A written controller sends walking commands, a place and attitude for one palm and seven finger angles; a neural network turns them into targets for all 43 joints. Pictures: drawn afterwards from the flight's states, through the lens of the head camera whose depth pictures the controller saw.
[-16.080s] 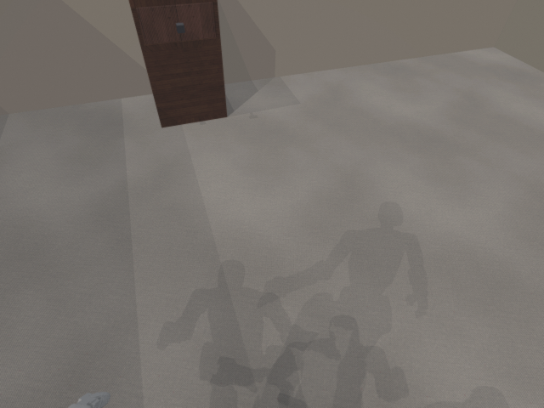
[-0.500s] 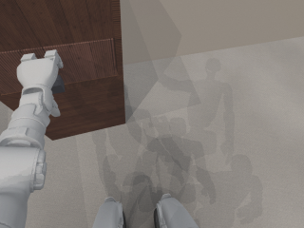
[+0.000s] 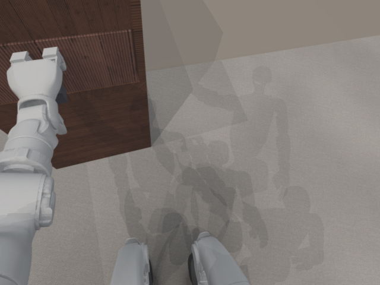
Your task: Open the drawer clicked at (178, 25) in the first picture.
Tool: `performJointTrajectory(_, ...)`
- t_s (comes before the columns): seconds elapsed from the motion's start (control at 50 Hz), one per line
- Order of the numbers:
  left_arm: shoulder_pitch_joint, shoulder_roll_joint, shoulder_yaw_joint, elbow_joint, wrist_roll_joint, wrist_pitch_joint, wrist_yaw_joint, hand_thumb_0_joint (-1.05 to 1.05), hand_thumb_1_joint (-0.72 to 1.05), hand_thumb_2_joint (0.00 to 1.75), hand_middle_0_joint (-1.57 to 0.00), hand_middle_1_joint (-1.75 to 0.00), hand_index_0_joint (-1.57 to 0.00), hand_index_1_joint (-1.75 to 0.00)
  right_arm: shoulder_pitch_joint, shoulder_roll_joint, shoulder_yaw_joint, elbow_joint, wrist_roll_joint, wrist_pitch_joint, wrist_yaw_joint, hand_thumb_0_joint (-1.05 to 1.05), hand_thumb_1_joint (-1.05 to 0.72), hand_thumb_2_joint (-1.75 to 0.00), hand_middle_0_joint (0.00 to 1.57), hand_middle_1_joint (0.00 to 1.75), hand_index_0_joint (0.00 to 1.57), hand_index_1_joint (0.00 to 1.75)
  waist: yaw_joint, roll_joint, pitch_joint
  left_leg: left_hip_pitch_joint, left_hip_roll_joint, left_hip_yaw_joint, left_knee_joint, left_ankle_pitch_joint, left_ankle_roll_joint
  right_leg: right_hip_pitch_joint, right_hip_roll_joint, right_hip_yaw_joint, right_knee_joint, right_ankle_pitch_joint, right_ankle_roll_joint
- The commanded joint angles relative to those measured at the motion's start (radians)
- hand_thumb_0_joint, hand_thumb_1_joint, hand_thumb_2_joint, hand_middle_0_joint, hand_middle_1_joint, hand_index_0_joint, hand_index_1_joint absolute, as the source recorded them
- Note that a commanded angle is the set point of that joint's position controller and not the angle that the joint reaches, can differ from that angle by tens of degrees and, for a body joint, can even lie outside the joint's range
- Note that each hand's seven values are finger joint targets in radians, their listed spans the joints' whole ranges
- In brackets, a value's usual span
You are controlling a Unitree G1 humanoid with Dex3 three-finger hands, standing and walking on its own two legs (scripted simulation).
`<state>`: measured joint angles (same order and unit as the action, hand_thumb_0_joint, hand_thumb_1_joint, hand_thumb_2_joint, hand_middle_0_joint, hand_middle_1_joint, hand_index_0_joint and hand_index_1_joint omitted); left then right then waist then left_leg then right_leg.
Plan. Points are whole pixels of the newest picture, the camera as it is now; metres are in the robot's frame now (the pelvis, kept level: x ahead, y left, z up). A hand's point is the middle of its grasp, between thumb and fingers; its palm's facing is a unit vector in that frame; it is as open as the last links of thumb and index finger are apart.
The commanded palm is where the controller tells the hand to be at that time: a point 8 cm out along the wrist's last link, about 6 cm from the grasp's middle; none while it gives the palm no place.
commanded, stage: lower the fingers behind the handle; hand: left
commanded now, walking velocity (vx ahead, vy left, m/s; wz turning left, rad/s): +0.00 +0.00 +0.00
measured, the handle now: (54, 85) +0.58 +0.25 -0.04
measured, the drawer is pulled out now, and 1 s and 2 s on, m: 0.00 0.00 0.00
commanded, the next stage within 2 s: close the thumb around the handle in 0.88 s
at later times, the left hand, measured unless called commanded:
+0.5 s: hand (48, 102) +0.53 +0.25 -0.03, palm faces -0.01 -0.02 -1.00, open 13.9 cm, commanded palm +0.52 +0.23 -0.01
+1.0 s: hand (48, 100) +0.53 +0.25 -0.03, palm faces -0.02 -0.01 -1.00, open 13.8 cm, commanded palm +0.52 +0.23 -0.01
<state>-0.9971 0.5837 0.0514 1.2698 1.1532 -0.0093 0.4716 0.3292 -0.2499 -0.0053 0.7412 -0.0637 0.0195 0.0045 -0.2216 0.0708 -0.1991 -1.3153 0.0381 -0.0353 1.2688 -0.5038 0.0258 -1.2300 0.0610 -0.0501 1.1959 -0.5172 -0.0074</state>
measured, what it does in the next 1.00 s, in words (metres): stands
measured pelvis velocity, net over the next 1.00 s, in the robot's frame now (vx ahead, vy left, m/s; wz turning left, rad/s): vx -0.03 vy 0.00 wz -0.01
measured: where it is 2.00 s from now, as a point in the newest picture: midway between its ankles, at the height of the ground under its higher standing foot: outside the picture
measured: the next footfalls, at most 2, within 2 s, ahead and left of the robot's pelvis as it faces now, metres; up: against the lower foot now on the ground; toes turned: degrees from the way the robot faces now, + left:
none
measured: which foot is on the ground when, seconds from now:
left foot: down 0.00-1.00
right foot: down 0.00-1.00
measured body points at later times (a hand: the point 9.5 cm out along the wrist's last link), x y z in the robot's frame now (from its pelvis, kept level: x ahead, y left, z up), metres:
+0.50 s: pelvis -0.01 +0.00 -0.03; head +0.16 +0.02 +0.39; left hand +0.52 +0.25 +0.02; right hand -0.02 -0.27 -0.14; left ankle +0.03 +0.10 -0.62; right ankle +0.01 -0.12 -0.62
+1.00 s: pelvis -0.03 +0.00 -0.04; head +0.15 +0.02 +0.37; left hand +0.53 +0.25 +0.02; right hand -0.04 -0.27 -0.15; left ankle +0.03 +0.10 -0.62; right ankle +0.01 -0.12 -0.62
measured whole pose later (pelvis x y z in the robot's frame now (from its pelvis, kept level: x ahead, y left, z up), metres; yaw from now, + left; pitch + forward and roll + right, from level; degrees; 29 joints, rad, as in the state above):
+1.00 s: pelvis -0.03 +0.00 -0.04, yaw -1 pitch +33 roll -5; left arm -1.09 0.65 0.03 1.25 1.13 0.04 0.39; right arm 0.33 -0.25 0.03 0.71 -0.04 0.00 0.00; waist -0.22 0.08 -0.19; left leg -1.49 0.04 -0.04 1.42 -0.51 0.03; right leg -1.41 0.06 -0.05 1.36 -0.53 0.00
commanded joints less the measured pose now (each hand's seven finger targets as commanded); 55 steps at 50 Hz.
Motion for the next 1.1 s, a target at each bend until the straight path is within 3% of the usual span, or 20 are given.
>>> performJointTrajectory(0.0,-0.331,0.274,0.055,-0.117,0.001,0.059,0.062,0.0,-0.5,0.3,-0.3,-1.2,-0.3,-1.2,0.187,-0.194,-0.057,-0.031,0.0,-0.006,0.005,0.0,-0.9,-0.9,0.2,0.3,0.2,0.3,0.024,0.109,-0.482,0.404,-0.018,-0.008,-0.093,0.365,0.018,0.161,0.013,-0.004,-0.104,0.3,-0.024)
performJointTrajectory(0.04,-0.393,0.266,0.032,-0.169,-0.002,0.063,0.054,0.0,-0.5,0.3,-0.3,-1.2,-0.3,-1.2,0.196,-0.196,-0.063,-0.035,0.004,-0.01,0.003,0.0,-0.9,-0.9,0.2,0.3,0.2,0.3,0.003,0.122,-0.536,0.433,-0.014,-0.014,-0.085,0.365,0.018,0.159,0.014,-0.003,-0.104,0.3,-0.019)
performJointTrajectory(0.08,-0.443,0.284,0.037,-0.248,-0.013,0.043,0.04,0.0,-0.5,0.3,-0.3,-1.2,-0.3,-1.2,0.205,-0.195,-0.069,-0.03,0.006,-0.018,0.002,0.0,-0.9,-0.9,0.2,0.3,0.2,0.3,0.003,0.147,-0.623,0.461,-0.014,-0.013,-0.071,0.379,0.021,0.191,0.013,0.004,-0.098,0.326,-0.016)
performJointTrajectory(0.12,-0.437,0.31,0.058,-0.249,-0.025,0.031,0.028,0.0,-0.5,0.3,-0.3,-1.2,-0.3,-1.2,0.217,-0.2,-0.072,-0.015,0.005,-0.021,0.0,0.0,-0.9,-0.9,0.2,0.3,0.2,0.3,0.0,0.15,-0.656,0.471,-0.015,-0.017,-0.056,0.395,0.023,0.188,0.012,0.007,-0.091,0.339,-0.015)
performJointTrajectory(0.14,-0.406,0.319,0.063,-0.213,-0.021,0.041,0.025,0.0,-0.5,0.3,-0.3,-1.2,-0.3,-1.2,0.221,-0.202,-0.067,-0.007,0.007,-0.016,-0.001,0.0,-0.9,-0.9,0.2,0.3,0.2,0.3,0.006,0.131,-0.624,0.459,-0.013,-0.023,-0.059,0.394,0.021,0.18,0.013,0.002,-0.085,0.333,-0.017)
performJointTrajectory(0.18,-0.385,0.276,0.033,-0.184,-0.023,0.051,0.015,0.0,-0.5,0.3,-0.3,-1.2,-0.3,-1.2,0.214,-0.196,-0.063,-0.006,0.01,-0.017,-0.001,0.0,-0.9,-0.9,0.2,0.3,0.2,0.3,-0.002,0.106,-0.554,0.413,-0.014,-0.016,-0.058,0.348,0.026,0.16,0.014,0.0,-0.093,0.301,-0.015)
performJointTrajectory(0.2,-0.378,0.294,0.048,-0.173,-0.02,0.05,0.011,0.0,-0.5,0.3,-0.3,-1.2,-0.3,-1.2,0.21,-0.198,-0.061,-0.005,0.01,-0.017,-0.001,0.0,-0.9,-0.9,0.2,0.3,0.2,0.3,0.006,0.118,-0.547,0.413,-0.014,-0.017,-0.058,0.345,0.023,0.146,0.012,0.0,-0.086,0.293,-0.017)
performJointTrajectory(0.26,-0.381,0.277,0.025,-0.156,-0.012,0.049,0.007,0.0,-0.5,0.3,-0.3,-1.2,-0.3,-1.2,0.205,-0.195,-0.055,-0.009,0.011,-0.018,-0.004,0.0,-0.9,-0.9,0.2,0.3,0.2,0.3,-0.003,0.109,-0.498,0.375,-0.013,-0.017,-0.051,0.315,0.025,0.114,0.014,-0.003,-0.082,0.267,-0.018)
performJointTrajectory(0.28,-0.374,0.278,0.025,-0.159,-0.009,0.045,0.005,0.0,-0.5,0.3,-0.3,-1.2,-0.3,-1.2,0.203,-0.194,-0.055,-0.011,0.009,-0.018,-0.004,0.0,-0.9,-0.9,0.2,0.3,0.2,0.3,0.006,0.129,-0.5,0.369,-0.015,-0.014,-0.047,0.315,0.024,0.111,0.014,-0.001,-0.076,0.266,-0.02)
performJointTrajectory(0.32,-0.369,0.245,0.006,-0.15,-0.01,0.04,-0.001,0.0,-0.5,0.3,-0.3,-1.2,-0.3,-1.2,0.201,-0.191,-0.055,-0.016,0.01,-0.02,-0.002,0.0,-0.9,-0.9,0.2,0.3,0.2,0.3,-0.001,0.132,-0.496,0.371,-0.013,-0.018,-0.04,0.316,0.023,0.084,0.014,-0.006,-0.067,0.255,-0.021)
performJointTrajectory(0.38,-0.354,0.273,0.022,-0.129,-0.017,0.04,-0.01,0.0,-0.5,0.3,-0.3,-1.2,-0.3,-1.2,0.197,-0.194,-0.05,-0.023,0.01,-0.021,-0.006,0.0,-0.9,-0.9,0.2,0.3,0.2,0.3,-0.007,0.082,-0.46,0.3,-0.014,-0.007,-0.024,0.267,0.03,0.095,0.014,0.002,-0.062,0.242,-0.016)
performJointTrajectory(0.4,-0.338,0.279,0.03,-0.118,-0.02,0.039,-0.015,0.0,-0.5,0.3,-0.3,-1.2,-0.3,-1.2,0.194,-0.194,-0.047,-0.025,0.01,-0.021,-0.004,0.0,-0.9,-0.9,0.2,0.3,0.2,0.3,0.005,0.091,-0.464,0.295,-0.016,-0.008,-0.022,0.271,0.029,0.092,0.014,0.001,-0.052,0.243,-0.02)
performJointTrajectory(0.46,-0.339,0.267,0.008,-0.098,-0.012,0.041,-0.021,0.0,-0.5,0.3,-0.3,-1.2,-0.3,-1.2,0.188,-0.194,-0.043,-0.036,0.014,-0.022,-0.004,0.0,-0.9,-0.9,0.2,0.3,0.2,0.3,-0.003,0.087,-0.437,0.244,-0.019,-0.005,-0.009,0.225,0.031,0.07,0.014,0.002,-0.042,0.207,-0.019)
performJointTrajectory(0.54,-0.381,0.304,0.028,-0.147,-0.004,0.046,-0.013,0.0,-0.5,0.3,-0.3,-1.2,-0.3,-1.2,0.195,-0.2,-0.047,-0.041,0.017,-0.021,-0.003,0.0,-0.9,-0.9,0.2,0.3,0.2,0.3,0.006,0.124,-0.502,0.289,-0.015,-0.013,-0.007,0.234,0.026,0.054,0.014,-0.002,-0.028,0.198,-0.02)
performJointTrajectory(0.6,-0.4,0.271,0.002,-0.134,-0.007,0.063,-0.018,0.0,-0.5,0.3,-0.3,-1.2,-0.3,-1.2,0.197,-0.199,-0.048,-0.041,0.02,-0.022,-0.004,0.0,-0.9,-0.9,0.2,0.3,0.2,0.3,-0.01,0.118,-0.496,0.309,-0.012,-0.03,-0.017,0.216,0.023,0.019,0.013,-0.012,-0.025,0.166,-0.02)
performJointTrajectory(0.64,-0.416,0.294,0.014,-0.141,-0.01,0.071,-0.019,0.0,-0.5,0.3,-0.3,-1.2,-0.3,-1.2,0.2,-0.203,-0.045,-0.043,0.022,-0.023,-0.005,0.0,-0.9,-0.9,0.2,0.3,0.2,0.3,-0.005,0.127,-0.5,0.311,-0.011,-0.034,-0.021,0.205,0.022,0.015,0.012,-0.015,-0.024,0.157,-0.02)
performJointTrajectory(0.78,-0.438,0.277,-0.014,-0.117,-0.014,0.088,-0.048,0.0,-0.5,0.3,-0.3,-1.2,-0.3,-1.2,0.201,-0.2,-0.038,-0.044,0.027,-0.027,-0.013,0.0,-0.9,-0.9,0.2,0.3,0.2,0.3,-0.024,0.105,-0.477,0.287,-0.012,-0.036,-0.024,0.157,0.027,0.006,0.011,-0.014,-0.032,0.124,-0.017)
performJointTrajectory(0.92,-0.42,0.297,-0.005,-0.121,-0.014,0.064,-0.075,0.0,-0.5,0.3,-0.3,-1.2,-0.3,-1.2,0.202,-0.199,-0.033,-0.05,0.027,-0.031,-0.018,0.0,-0.9,-0.9,0.2,0.3,0.2,0.3,-0.017,0.109,-0.455,0.258,-0.011,-0.03,-0.016,0.154,0.03,0.007,0.011,-0.008,-0.028,0.125,-0.017)
performJointTrajectory(0.96,-0.408,0.302,0.003,-0.143,-0.012,0.052,-0.074,0.0,-0.5,0.3,-0.3,-1.2,-0.3,-1.2,0.206,-0.198,-0.035,-0.052,0.026,-0.032,-0.019,0.0,-0.9,-0.9,0.2,0.3,0.2,0.3,-0.006,0.12,-0.482,0.274,-0.012,-0.032,-0.015,0.175,0.028,0.013,0.012,-0.009,-0.023,0.138,-0.021)
performJointTrajectory(1.08,-0.391,0.322,0.028,-0.17,-0.018,0.036,-0.061,0.0,-0.16,0.44,-0.32,-1.24,-0.32,-1.24,0.21,-0.198,-0.037,-0.048,0.026,-0.03,-0.016,0.0,-0.9,-0.9,0.2,0.3,0.2,0.3,0.001,0.103,-0.49,0.267,-0.009,-0.029,-0.009,0.192,0.029,0.031,0.013,-0.006,-0.021,0.154,-0.018)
